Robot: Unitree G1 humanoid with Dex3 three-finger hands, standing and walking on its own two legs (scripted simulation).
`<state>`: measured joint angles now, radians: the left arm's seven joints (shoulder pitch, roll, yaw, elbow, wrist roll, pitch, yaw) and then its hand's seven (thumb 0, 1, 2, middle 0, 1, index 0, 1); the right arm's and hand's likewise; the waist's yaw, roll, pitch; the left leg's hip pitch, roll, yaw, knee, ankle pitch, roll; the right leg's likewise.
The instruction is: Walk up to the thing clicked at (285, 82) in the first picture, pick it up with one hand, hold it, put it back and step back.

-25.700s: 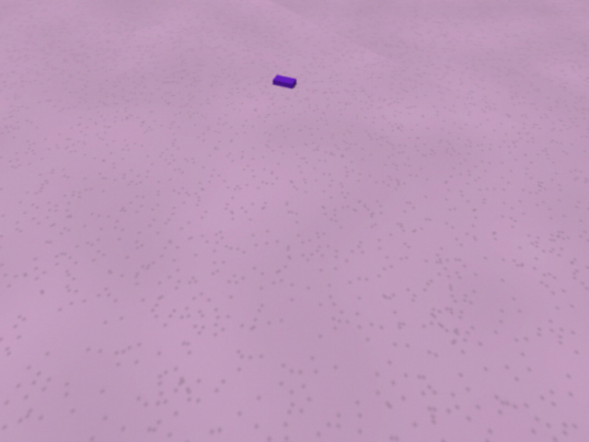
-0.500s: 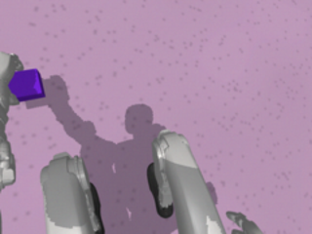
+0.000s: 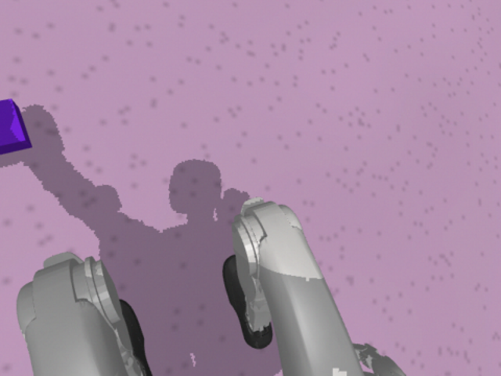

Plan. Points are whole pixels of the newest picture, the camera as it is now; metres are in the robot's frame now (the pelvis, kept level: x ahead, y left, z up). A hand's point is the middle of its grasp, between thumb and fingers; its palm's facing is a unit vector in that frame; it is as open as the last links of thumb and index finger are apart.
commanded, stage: lower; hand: left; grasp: from above
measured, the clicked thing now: out of the picture +0.52 +0.29 -0.21
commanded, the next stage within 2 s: rest in 0.40 s
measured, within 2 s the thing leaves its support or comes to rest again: rests again in 1.56 s
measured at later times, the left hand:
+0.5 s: hand out of the picture +0.52 +0.28 -0.21, palm faces -0.44 -0.07 -0.89, open 9.5 cm
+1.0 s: hand out of the picture +0.52 +0.28 -0.25, palm faces -0.44 -0.09 -0.89, open 9.4 cm
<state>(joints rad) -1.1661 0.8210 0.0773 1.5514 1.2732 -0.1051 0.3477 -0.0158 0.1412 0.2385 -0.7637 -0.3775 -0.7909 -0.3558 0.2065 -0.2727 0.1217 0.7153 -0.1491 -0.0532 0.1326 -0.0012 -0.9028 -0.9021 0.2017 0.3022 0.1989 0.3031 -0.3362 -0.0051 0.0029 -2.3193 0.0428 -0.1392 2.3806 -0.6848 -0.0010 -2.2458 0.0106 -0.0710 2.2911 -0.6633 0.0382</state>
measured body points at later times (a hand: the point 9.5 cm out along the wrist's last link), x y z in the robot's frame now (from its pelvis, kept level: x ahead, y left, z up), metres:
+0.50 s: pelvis +0.00 +0.00 -0.02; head +0.28 +0.08 +0.32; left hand +0.54 +0.28 -0.16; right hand +0.00 -0.27 -0.10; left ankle +0.07 +0.13 -0.30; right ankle +0.10 -0.13 -0.30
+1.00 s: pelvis +0.00 +0.01 -0.03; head +0.29 +0.09 +0.30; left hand +0.54 +0.28 -0.20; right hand +0.00 -0.26 -0.09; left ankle +0.07 +0.13 -0.30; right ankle +0.10 -0.13 -0.30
